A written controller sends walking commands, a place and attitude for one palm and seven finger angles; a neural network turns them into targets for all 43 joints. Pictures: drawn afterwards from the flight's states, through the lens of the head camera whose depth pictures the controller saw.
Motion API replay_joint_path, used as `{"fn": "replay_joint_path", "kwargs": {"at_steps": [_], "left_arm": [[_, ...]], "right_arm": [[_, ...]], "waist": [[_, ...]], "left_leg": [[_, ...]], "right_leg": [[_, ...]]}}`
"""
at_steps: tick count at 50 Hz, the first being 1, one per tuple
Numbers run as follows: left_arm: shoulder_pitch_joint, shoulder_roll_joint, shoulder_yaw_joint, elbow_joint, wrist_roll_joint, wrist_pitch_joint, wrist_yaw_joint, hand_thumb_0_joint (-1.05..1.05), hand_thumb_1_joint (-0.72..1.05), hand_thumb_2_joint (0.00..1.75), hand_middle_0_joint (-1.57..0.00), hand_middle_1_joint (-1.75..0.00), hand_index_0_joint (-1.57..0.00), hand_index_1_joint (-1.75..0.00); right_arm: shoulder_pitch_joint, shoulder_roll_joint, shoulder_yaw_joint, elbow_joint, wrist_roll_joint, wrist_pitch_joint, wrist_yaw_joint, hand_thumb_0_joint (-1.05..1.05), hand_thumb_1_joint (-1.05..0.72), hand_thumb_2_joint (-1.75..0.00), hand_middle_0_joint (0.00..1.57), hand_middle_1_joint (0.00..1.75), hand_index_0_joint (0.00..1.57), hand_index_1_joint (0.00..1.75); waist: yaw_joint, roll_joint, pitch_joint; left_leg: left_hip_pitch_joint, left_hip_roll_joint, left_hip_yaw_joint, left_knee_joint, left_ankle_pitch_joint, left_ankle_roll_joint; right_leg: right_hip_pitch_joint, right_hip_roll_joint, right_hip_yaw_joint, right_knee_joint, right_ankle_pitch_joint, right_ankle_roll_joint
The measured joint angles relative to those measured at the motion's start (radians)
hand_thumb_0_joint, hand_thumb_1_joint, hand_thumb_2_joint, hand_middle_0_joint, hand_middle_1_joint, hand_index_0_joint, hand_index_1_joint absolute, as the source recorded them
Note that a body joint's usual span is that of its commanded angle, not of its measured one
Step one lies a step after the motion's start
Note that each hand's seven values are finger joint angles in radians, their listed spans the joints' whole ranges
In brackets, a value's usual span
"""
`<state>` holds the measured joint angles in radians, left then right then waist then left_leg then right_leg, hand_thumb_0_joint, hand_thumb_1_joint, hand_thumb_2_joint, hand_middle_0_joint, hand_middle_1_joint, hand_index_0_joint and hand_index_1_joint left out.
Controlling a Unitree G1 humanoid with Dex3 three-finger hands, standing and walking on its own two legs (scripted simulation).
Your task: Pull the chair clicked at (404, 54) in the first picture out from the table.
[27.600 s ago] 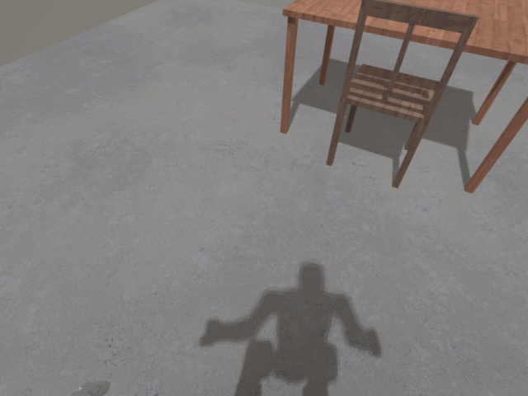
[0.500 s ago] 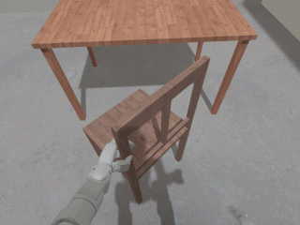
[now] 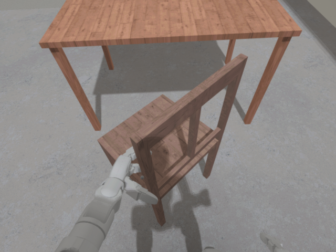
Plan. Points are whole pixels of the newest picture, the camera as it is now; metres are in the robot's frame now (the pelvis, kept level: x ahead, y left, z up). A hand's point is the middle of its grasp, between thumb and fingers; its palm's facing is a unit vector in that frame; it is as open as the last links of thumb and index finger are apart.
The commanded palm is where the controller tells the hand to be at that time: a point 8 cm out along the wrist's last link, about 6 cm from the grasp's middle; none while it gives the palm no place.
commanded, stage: open the thumb and straighten the fingers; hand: left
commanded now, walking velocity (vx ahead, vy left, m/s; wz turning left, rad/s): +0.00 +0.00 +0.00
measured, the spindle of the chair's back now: (192, 134) +0.47 -0.08 -0.08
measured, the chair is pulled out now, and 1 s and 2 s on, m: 0.43 0.43 0.43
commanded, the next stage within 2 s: draw the fingers out of the gap in 0.24 s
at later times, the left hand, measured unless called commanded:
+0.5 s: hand (132, 187) +0.29 +0.10 -0.05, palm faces -0.21 -0.96 -0.20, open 17.4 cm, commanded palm +0.27 +0.15 -0.02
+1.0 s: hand (129, 223) +0.20 +0.10 -0.04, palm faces -0.21 -0.96 -0.17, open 17.5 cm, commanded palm +0.19 +0.15 -0.02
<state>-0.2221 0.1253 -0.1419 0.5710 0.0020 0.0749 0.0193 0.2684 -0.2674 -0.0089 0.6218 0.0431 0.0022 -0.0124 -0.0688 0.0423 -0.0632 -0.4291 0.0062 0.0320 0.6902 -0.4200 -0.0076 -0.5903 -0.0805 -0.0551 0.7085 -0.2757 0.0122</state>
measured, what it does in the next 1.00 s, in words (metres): stands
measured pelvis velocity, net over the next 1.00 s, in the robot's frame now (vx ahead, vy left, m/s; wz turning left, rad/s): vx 0.00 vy -0.01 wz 0.04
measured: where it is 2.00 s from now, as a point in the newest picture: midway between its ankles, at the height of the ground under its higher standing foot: outside the picture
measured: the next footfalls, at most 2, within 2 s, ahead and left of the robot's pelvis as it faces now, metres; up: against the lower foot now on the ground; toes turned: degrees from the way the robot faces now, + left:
none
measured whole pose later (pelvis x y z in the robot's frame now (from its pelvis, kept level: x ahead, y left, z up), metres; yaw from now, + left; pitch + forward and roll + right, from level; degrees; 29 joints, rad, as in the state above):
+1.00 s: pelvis +0.00 -0.01 -0.02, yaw +2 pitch +9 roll +0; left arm 0.31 0.19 -0.19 0.02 0.02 0.17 -0.04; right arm 0.25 -0.26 0.03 0.47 0.04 -0.09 -0.05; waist -0.05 0.05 -0.10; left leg -0.49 0.01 -0.01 0.83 -0.49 -0.02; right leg -0.63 -0.09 -0.09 0.83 -0.35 0.01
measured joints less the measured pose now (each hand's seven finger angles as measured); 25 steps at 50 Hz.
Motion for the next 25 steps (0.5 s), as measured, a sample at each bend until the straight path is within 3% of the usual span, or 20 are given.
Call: {"fn": "replay_joint_path", "kwargs": {"at_steps": [4,12,19,25], "left_arm": [[0.012,-0.009,0.018,-0.016,0.011,0.008,-0.004,-0.01,-0.5,0.22,-0.22,-0.66,-0.23,-0.67],[0.051,0.031,0.027,-0.086,0.009,0.047,-0.019,-0.01,-0.53,0.2,-0.08,-0.2,-0.07,-0.21],[0.077,0.026,0.02,-0.125,0.0,0.059,-0.04,-0.01,-0.53,0.2,-0.02,-0.05,-0.02,-0.05],[0.177,0.043,0.031,-0.213,0.01,0.067,-0.046,-0.01,-0.53,0.2,-0.01,-0.01,-0.01,-0.02]], "right_arm": [[-0.003,0.01,0.013,-0.011,-0.003,0.001,-0.001,0.01,-0.9,-0.9,0.2,0.3,0.2,0.3],[-0.006,0.006,0.015,-0.045,-0.003,-0.007,-0.009,0.01,-0.9,-0.9,0.2,0.3,0.2,0.3],[-0.012,-0.011,0.015,-0.048,-0.005,-0.019,-0.018,0.01,-0.9,-0.9,0.2,0.3,0.2,0.3],[-0.005,-0.012,0.012,-0.079,-0.005,-0.02,-0.014,0.01,-0.9,-0.9,0.2,0.3,0.2,0.3]], "waist": [[0.002,-0.003,-0.01],[0.005,0.001,-0.009],[0.007,0.002,-0.015],[0.005,-0.003,-0.024]], "left_leg": [[-0.012,0.0,0.001,0.019,-0.013,0.0],[-0.033,0.005,-0.01,0.049,-0.03,-0.003],[-0.041,0.003,-0.021,0.062,-0.037,-0.004],[-0.041,0.007,-0.019,0.069,-0.045,-0.008]], "right_leg": [[-0.015,-0.001,0.002,0.023,-0.014,0.001],[-0.028,0.001,-0.008,0.044,-0.029,-0.002],[-0.031,-0.003,-0.018,0.056,-0.039,-0.002],[-0.034,0.001,-0.017,0.066,-0.048,-0.006]]}}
